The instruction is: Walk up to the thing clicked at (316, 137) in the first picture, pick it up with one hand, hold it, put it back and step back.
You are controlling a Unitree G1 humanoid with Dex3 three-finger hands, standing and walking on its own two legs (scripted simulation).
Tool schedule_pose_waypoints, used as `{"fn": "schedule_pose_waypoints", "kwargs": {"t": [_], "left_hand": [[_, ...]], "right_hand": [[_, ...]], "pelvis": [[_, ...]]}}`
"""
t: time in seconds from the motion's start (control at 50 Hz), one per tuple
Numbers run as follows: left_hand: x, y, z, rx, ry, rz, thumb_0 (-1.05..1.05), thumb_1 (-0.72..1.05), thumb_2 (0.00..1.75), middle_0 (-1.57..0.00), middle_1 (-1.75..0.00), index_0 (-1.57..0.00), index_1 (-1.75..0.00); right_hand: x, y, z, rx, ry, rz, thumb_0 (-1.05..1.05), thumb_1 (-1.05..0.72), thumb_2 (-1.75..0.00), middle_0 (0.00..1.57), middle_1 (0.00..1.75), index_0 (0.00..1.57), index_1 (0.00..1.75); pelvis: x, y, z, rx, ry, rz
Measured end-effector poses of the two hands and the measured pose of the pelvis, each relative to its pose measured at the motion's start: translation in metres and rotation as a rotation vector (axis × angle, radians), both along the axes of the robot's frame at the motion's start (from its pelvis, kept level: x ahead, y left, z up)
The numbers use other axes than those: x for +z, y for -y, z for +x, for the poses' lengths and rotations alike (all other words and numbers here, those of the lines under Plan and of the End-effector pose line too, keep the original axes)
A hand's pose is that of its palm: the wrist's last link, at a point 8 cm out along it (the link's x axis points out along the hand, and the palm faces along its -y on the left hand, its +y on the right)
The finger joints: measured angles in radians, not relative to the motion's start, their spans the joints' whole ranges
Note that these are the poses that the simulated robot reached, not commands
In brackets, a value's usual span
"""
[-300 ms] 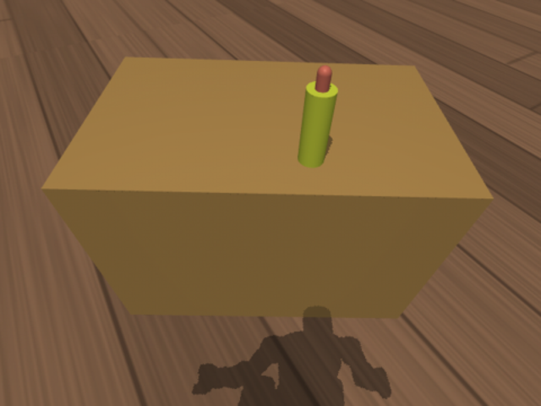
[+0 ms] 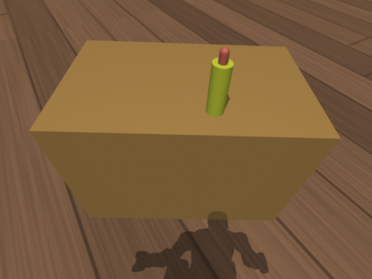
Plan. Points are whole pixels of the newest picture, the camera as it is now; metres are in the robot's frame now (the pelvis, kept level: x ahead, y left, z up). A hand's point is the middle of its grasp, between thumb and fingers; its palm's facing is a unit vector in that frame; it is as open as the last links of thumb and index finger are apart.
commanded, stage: stand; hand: right
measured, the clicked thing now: (219, 82) +0.69 -0.10 +0.04
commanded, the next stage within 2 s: walk up in 0.82 s
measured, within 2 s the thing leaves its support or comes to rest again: neither
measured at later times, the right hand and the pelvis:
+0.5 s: hand out of the picture +0.08 -0.25 -0.16, palm faces -0.03 +0.94 -0.35, open 7.4 cm; pelvis +0.00 +0.00 +0.00, yaw +0 degrees
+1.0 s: hand out of the picture +0.10 -0.25 -0.15, palm faces -0.07 +0.93 -0.36, open 7.4 cm; pelvis +0.02 +0.03 -0.01, yaw +1 degrees
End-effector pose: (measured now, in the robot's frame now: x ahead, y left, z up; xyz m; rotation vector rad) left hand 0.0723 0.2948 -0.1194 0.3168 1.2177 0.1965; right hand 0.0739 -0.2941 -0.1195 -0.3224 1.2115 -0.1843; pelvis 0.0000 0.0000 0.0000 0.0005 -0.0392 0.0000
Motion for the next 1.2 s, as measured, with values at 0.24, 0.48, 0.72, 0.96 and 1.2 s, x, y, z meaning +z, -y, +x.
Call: {"fn": "schedule_pose_waypoints", "kwargs": {"t": [0.24,0.48,0.72,0.96,1.2], "left_hand": [[0.000,-0.003,-0.002,0.003,-0.006,0.001,0.01,0.91,0.90,-0.20,-0.30,-0.20,-0.30],[-0.001,-0.005,-0.004,0.002,-0.010,0.002,0.01,0.91,0.90,-0.20,-0.30,-0.20,-0.30],[-0.001,-0.008,-0.004,0.000,-0.008,0.000,0.01,0.91,0.90,-0.20,-0.30,-0.20,-0.30],[0.005,-0.041,-0.022,0.040,0.033,0.051,0.00,0.90,0.90,-0.21,-0.30,-0.21,-0.30],[-0.014,-0.152,-0.001,0.047,-0.078,0.125,0.01,0.90,0.90,-0.20,-0.30,-0.20,-0.30]], "right_hand": [[0.001,-0.002,0.001,0.000,-0.001,-0.002,0.00,-0.90,-0.90,0.20,0.30,0.21,0.30],[0.001,-0.003,-0.001,-0.003,-0.009,-0.006,0.00,-0.90,-0.90,0.20,0.30,0.21,0.30],[0.002,-0.005,-0.001,-0.003,-0.006,-0.007,0.00,-0.90,-0.90,0.20,0.30,0.21,0.30],[0.002,-0.002,0.010,0.035,-0.011,-0.015,0.01,-0.90,-0.90,0.20,0.30,0.21,0.30],[0.003,-0.057,0.051,0.015,0.052,-0.074,0.00,-0.91,-0.90,0.20,0.30,0.21,0.30]], "pelvis": [[0.000,-0.002,0.001,0.001,0.000,-0.001],[0.000,-0.004,0.002,0.002,0.000,-0.002],[0.001,-0.007,0.002,0.002,0.001,-0.002],[-0.007,-0.024,0.012,0.014,-0.003,-0.026],[-0.031,-0.099,0.064,0.022,0.021,-0.012]]}}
